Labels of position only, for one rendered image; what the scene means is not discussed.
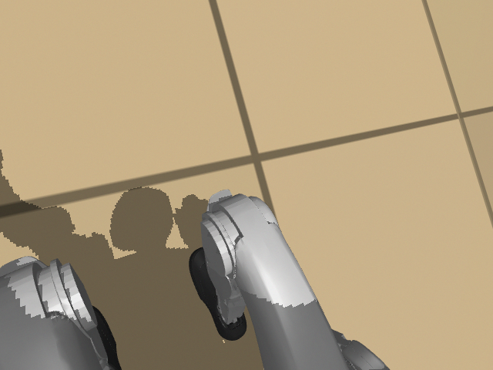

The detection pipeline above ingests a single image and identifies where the left robot foot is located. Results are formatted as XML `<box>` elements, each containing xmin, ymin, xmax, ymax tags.
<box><xmin>92</xmin><ymin>306</ymin><xmax>122</xmax><ymax>370</ymax></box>

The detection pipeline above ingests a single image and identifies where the right robot hand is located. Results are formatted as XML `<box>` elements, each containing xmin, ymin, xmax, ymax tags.
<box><xmin>332</xmin><ymin>329</ymin><xmax>390</xmax><ymax>370</ymax></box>

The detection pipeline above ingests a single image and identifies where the right robot foot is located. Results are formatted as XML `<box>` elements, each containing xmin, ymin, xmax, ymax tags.
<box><xmin>189</xmin><ymin>247</ymin><xmax>247</xmax><ymax>341</ymax></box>

